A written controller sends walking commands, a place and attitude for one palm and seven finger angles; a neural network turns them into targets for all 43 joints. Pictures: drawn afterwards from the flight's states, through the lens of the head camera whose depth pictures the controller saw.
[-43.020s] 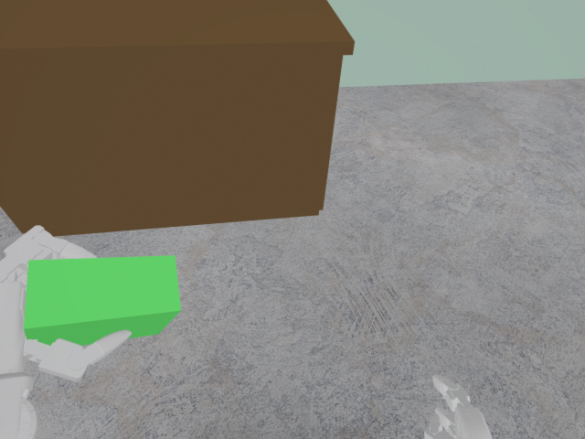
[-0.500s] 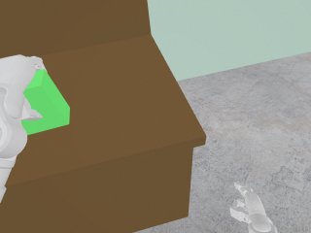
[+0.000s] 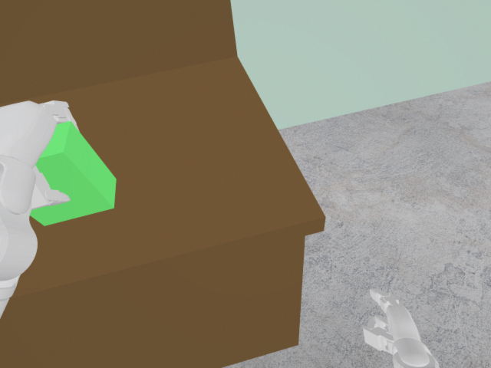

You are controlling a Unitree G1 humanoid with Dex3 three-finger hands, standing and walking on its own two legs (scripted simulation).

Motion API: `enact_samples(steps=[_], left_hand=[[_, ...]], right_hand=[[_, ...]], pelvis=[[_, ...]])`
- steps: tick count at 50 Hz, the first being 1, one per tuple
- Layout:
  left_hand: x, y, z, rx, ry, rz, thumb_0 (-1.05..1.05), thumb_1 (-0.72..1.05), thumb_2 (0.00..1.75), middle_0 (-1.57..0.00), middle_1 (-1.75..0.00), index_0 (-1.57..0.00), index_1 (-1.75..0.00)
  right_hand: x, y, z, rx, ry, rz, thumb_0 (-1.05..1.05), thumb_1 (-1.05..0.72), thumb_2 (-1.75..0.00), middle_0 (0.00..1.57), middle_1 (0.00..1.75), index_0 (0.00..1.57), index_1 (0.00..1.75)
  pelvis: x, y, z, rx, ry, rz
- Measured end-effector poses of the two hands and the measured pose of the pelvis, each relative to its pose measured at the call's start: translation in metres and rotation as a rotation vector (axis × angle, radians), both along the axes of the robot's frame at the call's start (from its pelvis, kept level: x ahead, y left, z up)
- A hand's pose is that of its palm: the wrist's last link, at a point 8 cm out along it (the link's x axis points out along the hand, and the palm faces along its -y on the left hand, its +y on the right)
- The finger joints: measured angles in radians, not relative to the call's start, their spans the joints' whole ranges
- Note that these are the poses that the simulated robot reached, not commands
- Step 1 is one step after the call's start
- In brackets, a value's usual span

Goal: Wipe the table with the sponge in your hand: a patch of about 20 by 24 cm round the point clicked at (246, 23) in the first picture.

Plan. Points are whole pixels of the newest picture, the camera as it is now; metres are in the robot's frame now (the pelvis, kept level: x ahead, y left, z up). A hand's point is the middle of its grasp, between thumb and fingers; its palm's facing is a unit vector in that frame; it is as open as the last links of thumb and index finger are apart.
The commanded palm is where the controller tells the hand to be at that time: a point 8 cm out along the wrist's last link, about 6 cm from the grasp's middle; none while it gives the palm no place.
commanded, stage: bring the sponge back beside the body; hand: left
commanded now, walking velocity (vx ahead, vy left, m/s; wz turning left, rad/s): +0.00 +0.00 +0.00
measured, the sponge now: (65, 186) +0.27 +0.32 +0.20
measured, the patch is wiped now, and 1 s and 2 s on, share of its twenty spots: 1.00 1.00 1.00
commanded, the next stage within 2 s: step back with the hand held close in 1.24 s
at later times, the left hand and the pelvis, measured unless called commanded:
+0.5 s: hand (41, 188) +0.23 +0.29 +0.24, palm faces +0.24 -0.03 -0.97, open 10.2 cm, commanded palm +0.17 +0.30 +0.31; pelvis -0.01 -0.01 +0.00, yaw -1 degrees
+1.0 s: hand (44, 216) +0.19 +0.26 +0.24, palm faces +0.34 -0.08 -0.94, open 10.2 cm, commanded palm +0.13 +0.27 +0.31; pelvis -0.03 -0.01 +0.00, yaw -2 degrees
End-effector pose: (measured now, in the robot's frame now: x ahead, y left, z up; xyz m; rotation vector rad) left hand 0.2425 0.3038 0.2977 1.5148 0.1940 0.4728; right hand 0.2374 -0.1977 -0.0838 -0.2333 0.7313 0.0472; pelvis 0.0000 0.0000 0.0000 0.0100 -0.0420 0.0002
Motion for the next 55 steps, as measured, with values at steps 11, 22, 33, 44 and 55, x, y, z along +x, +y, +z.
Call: enact_samples(steps=[11,22,33,44,55], left_hand=[[-0.021,-0.009,-0.006,-0.020,-0.017,-0.003,0.00,-0.52,1.05,-0.72,-1.32,-0.73,-1.33],[-0.041,-0.018,-0.006,-0.032,-0.056,-0.018,0.00,-0.52,1.05,-0.72,-1.32,-0.73,-1.33],[-0.062,-0.032,-0.010,-0.046,-0.094,-0.054,0.00,-0.52,1.05,-0.72,-1.32,-0.73,-1.33],[-0.082,-0.047,-0.014,-0.072,-0.138,-0.098,0.00,-0.52,1.05,-0.72,-1.32,-0.73,-1.33],[-0.087,-0.046,-0.012,-0.077,-0.183,-0.078,0.00,-0.52,1.05,-0.72,-1.32,-0.73,-1.33]], right_hand=[[0.016,0.016,0.014,0.021,-0.067,0.042,0.02,-0.90,-0.90,0.20,0.30,0.20,0.29],[0.013,0.016,0.020,0.028,-0.086,0.048,0.01,-0.90,-0.90,0.20,0.30,0.20,0.30],[0.000,0.006,0.017,0.025,-0.086,0.030,0.02,-0.90,-0.90,0.20,0.30,0.20,0.29],[-0.010,0.000,0.020,0.033,-0.112,0.010,0.02,-0.90,-0.90,0.20,0.30,0.20,0.30],[-0.014,-0.002,0.022,0.031,-0.125,0.005,0.02,-0.90,-0.90,0.20,0.30,0.20,0.30]], pelvis=[[-0.004,-0.002,0.000,0.001,-0.015,0.003],[-0.009,-0.005,0.000,0.002,-0.031,-0.007],[-0.017,-0.008,-0.001,0.005,-0.052,-0.017],[-0.023,-0.011,-0.002,0.006,-0.068,-0.032],[-0.027,-0.013,-0.003,0.006,-0.082,-0.036]])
